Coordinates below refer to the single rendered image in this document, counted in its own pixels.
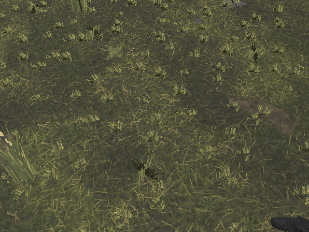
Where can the robot right hand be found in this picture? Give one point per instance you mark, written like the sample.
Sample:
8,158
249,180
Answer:
290,224

